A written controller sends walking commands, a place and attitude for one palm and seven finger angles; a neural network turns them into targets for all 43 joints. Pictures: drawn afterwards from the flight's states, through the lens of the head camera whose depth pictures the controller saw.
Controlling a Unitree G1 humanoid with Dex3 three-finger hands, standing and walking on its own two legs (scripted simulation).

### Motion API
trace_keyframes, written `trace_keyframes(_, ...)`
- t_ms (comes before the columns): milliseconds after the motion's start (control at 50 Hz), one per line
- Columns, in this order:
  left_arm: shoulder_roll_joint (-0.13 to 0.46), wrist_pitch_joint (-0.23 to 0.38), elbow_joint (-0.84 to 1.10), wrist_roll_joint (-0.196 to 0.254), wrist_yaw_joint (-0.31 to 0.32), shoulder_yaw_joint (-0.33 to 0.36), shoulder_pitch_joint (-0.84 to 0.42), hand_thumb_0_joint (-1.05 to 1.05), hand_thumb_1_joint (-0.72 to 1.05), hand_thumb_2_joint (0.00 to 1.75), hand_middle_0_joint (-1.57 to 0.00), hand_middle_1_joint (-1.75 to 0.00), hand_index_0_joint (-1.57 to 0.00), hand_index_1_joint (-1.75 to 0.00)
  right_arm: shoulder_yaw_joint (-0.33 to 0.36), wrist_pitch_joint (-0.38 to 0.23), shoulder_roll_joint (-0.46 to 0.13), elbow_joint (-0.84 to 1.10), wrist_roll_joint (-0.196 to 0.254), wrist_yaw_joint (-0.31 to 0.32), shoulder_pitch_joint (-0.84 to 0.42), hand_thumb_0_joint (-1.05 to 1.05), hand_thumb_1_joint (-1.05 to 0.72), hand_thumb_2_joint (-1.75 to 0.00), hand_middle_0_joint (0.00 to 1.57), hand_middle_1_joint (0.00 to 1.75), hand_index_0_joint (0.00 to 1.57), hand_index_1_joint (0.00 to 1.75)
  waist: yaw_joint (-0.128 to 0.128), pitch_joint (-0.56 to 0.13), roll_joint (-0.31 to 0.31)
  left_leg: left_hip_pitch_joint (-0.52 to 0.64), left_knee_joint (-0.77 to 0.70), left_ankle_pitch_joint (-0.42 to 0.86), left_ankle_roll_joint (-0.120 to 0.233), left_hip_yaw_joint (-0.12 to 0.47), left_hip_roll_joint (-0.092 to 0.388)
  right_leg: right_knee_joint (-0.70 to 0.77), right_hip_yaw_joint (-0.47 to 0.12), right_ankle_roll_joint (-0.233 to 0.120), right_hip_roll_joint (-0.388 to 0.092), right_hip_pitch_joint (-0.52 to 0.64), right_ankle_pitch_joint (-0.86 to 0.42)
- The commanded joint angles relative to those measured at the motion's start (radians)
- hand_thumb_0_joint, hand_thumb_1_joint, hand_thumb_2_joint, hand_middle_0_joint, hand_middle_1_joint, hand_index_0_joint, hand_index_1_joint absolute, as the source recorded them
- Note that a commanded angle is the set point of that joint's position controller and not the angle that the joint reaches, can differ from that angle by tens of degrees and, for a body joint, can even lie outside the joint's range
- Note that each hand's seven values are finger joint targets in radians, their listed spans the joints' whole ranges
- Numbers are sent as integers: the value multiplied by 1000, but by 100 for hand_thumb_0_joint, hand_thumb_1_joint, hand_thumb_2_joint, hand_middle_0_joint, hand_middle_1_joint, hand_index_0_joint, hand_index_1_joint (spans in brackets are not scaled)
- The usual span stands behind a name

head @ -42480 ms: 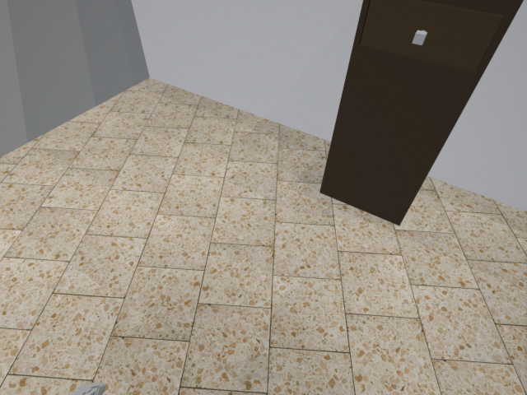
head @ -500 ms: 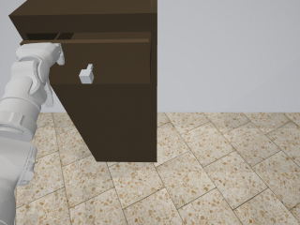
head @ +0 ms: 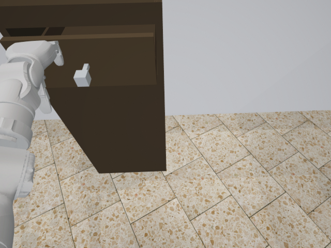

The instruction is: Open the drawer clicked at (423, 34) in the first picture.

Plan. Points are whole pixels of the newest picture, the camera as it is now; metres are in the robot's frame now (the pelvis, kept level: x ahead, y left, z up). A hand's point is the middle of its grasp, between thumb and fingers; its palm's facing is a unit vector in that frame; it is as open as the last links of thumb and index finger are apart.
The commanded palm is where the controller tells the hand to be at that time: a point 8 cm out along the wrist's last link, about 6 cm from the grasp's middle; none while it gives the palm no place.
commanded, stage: move the hooked fingers above the handle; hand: left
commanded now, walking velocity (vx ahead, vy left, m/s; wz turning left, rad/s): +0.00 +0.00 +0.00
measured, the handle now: (84, 74) +0.54 +0.21 +0.12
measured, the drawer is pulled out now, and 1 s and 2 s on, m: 0.05 0.04 0.04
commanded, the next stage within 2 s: lower the fingers behind the handle in 1.32 s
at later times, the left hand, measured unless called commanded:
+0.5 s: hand (50, 58) +0.50 +0.26 +0.20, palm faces +0.00 -0.02 -1.00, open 13.8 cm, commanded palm +0.49 +0.25 +0.24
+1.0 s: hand (71, 59) +0.52 +0.22 +0.18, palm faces +0.06 -0.05 -1.00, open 13.8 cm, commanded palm +0.50 +0.23 +0.24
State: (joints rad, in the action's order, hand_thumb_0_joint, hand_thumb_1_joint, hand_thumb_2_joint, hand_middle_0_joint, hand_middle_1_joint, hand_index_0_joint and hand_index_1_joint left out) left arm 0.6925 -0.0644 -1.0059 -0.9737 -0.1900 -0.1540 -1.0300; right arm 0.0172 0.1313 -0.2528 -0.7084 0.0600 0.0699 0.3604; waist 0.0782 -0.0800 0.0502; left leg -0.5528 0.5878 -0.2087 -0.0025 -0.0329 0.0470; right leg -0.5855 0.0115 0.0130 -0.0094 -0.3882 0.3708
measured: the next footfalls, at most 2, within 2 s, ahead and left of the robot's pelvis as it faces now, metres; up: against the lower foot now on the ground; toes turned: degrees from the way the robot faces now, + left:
none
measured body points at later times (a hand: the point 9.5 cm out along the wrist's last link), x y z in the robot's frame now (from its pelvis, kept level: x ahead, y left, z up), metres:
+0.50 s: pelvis +0.01 +0.00 +0.00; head +0.05 -0.03 +0.45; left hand +0.50 +0.25 +0.25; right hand +0.06 -0.26 -0.14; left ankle +0.04 +0.13 -0.73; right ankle -0.06 -0.13 -0.73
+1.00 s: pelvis -0.01 +0.01 -0.01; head +0.07 +0.00 +0.44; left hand +0.51 +0.22 +0.24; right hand +0.08 -0.26 -0.13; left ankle +0.04 +0.13 -0.73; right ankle -0.05 -0.13 -0.73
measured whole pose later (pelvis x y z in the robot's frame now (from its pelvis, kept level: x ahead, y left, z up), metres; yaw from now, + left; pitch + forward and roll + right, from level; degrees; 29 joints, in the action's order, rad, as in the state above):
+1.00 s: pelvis -0.01 +0.01 -0.01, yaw +1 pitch +13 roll -1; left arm 0.58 -0.01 -0.98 -1.00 -0.03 -0.11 -1.15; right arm 0.01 0.07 -0.26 -0.68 0.03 0.01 0.24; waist 0.10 -0.08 0.04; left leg -0.65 0.64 -0.22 0.00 -0.01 0.04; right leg -0.63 0.03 0.02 -0.01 -0.48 0.38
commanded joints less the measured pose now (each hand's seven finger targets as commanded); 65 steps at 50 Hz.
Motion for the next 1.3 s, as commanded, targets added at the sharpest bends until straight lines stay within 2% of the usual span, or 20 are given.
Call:
trace_keyframes(0,-102,198,587,97,-24,-109,-638,0,-50,30,-30,-120,-30,-120,76,-85,-164,88,-12,17,14,0,-90,-90,20,30,20,30,84,-409,132,609,29,343,71,36,-48,99,19,-28,63,-175,-301)
trace_keyframes(60,24,269,577,133,23,34,-606,0,-50,30,-30,-120,-30,-120,80,-103,-167,52,-21,17,51,0,-90,-90,20,30,20,30,66,-351,122,584,25,335,51,49,-54,93,35,-40,75,-192,-280)
trace_keyframes(140,312,195,335,78,198,319,-523,0,-50,30,-30,-120,-30,-120,47,-79,-162,47,-22,-10,45,0,-90,-90,20,30,20,30,-20,-322,19,345,-8,291,33,39,-60,69,46,-50,72,-62,-292)
trace_keyframes(200,355,101,274,24,272,295,-468,0,-50,30,-30,-120,-30,-120,24,-47,-155,80,-22,-9,-29,0,-90,-90,20,30,20,30,-69,-411,-11,259,-4,305,28,-15,-59,57,23,-43,51,94,-368)
trace_keyframes(320,413,-68,145,-72,304,263,-461,0,-50,30,-30,-120,-30,-120,7,-3,-165,110,-4,9,-109,0,-90,-90,20,30,20,30,-82,-476,-70,212,-17,247,31,-56,-51,56,-5,-20,37,196,-411)
trace_keyframes(420,409,-87,52,-46,171,260,-388,0,-50,30,-30,-120,-30,-120,19,7,-184,134,13,44,-99,0,-90,-90,20,30,20,30,-39,-386,-215,198,-35,189,53,-62,-62,85,-7,9,26,196,-472)
trace_keyframes(480,260,-23,55,-46,37,127,-370,0,-50,30,-30,-120,-30,-120,34,3,-196,133,15,45,-47,0,-90,-90,20,30,20,30,30,-267,-215,232,-33,180,66,-52,-61,119,-5,12,30,87,-471)
trace_keyframes(520,56,59,197,-19,-41,-37,-408,0,-50,30,-30,-120,-30,-120,53,-11,-184,125,9,38,-32,0,-90,-90,20,30,20,30,75,-247,-133,337,-10,228,72,-43,-54,134,-10,5,34,3,-469)
trace_keyframes(600,-179,166,513,98,-92,-187,-537,0,-50,30,-30,-120,-30,-120,60,-67,-165,95,3,15,-14,0,-90,-90,20,30,20,30,90,-312,129,583,20,360,78,16,-60,126,11,-22,55,-151,-367)
trace_keyframes(640,-101,223,656,153,-78,-103,-588,0,-50,30,-30,-120,-30,-120,75,-103,-178,73,-6,16,-1,0,-90,-90,20,30,20,30,82,-368,170,659,32,419,67,41,-61,114,22,-26,65,-185,-360)
trace_keyframes(700,128,305,681,208,-15,125,-612,0,-50,30,-30,-120,-30,-120,75,-129,-191,48,-24,23,31,0,-90,-90,20,30,20,30,56,-397,106,614,43,431,50,46,-69,95,34,-40,68,-127,-398)
trace_keyframes(740,-46,283,566,219,8,-3,-554,0,-50,30,-30,-120,-30,-120,70,-144,-162,41,-13,9,28,0,-90,-90,20,30,20,30,64,-377,62,595,41,418,50,49,-63,80,49,-35,67,-136,-370)
trace_keyframes(760,-44,259,522,210,32,12,-545,0,-50,30,-30,-120,-30,-120,76,-139,-173,28,-9,-2,34,0,-90,-90,20,30,20,30,60,-339,62,561,36,385,41,53,-55,80,57,-34,71,-181,-330)
trace_keyframes(820,100,168,360,92,128,115,-560,0,-50,30,-30,-120,-30,-120,66,-115,-195,27,-15,-31,32,0,-90,-90,20,30,20,30,31,-322,34,433,22,309,22,49,-54,68,60,-43,70,-190,-274)
trace_keyframes(860,102,95,219,28,177,120,-538,0,-50,30,-30,-120,-30,-120,53,-93,-187,32,-19,-45,26,0,-90,-90,20,30,20,30,26,-309,27,353,21,256,21,39,-52,51,62,-45,65,-184,-238)
trace_keyframes(960,229,-22,91,-89,203,168,-586,0,-50,30,-30,-120,-30,-120,45,-39,-179,81,-32,-40,21,0,-90,-90,20,30,20,30,15,-456,14,291,50,238,35,3,-50,26,31,-36,57,-73,-288)
trace_keyframes(1020,279,4,121,-88,162,198,-600,0,-50,30,-30,-120,-30,-120,53,-22,-174,112,-25,-20,30,0,-90,-90,20,30,20,30,21,-524,-54,290,59,246,52,-1,-51,22,14,-22,56,-9,-355)
trace_keyframes(1080,248,8,59,-82,128,173,-527,0,-50,30,-30,-120,-30,-120,49,-8,-173,111,-15,-8,31,0,-90,-90,20,30,20,30,29,-386,-81,233,38,180,54,-9,-45,42,18,-18,57,-49,-310)
trace_keyframes(1140,225,55,107,-61,95,165,-467,0,-50,30,-30,-120,-30,-120,55,-3,-170,121,-12,2,36,0,-90,-90,20,30,20,30,25,-352,-92,243,29,179,60,-13,-44,56,12,-18,58,-46,-319)
trace_keyframes(1280,219,188,345,-4,96,182,-496,0,-50,30,-30,-120,-30,-120,79,-17,-163,104,-15,10,58,0,-90,-90,20,30,20,30,25,-366,19,339,21,215,62,-4,-47,77,2,-31,69,-61,-307)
